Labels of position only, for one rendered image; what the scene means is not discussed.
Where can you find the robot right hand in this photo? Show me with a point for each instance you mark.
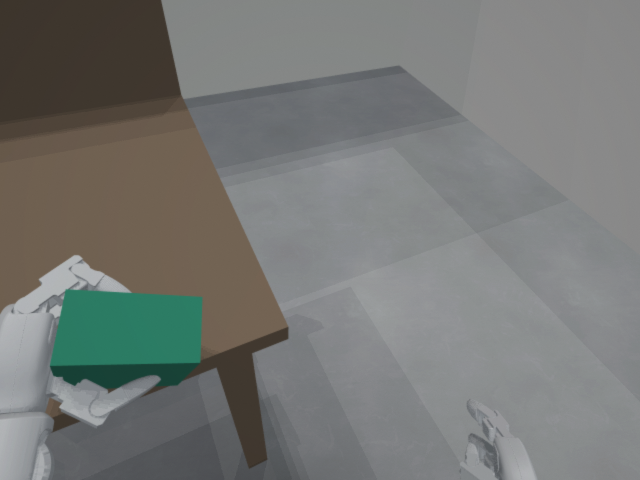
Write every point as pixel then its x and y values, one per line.
pixel 507 459

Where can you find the table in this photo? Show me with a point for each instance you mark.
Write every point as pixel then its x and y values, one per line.
pixel 100 157

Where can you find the robot left forearm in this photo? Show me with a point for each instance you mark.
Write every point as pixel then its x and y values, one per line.
pixel 23 452

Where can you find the robot left hand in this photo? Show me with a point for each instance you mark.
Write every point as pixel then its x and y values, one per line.
pixel 27 335

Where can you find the sponge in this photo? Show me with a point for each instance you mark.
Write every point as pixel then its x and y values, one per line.
pixel 112 338

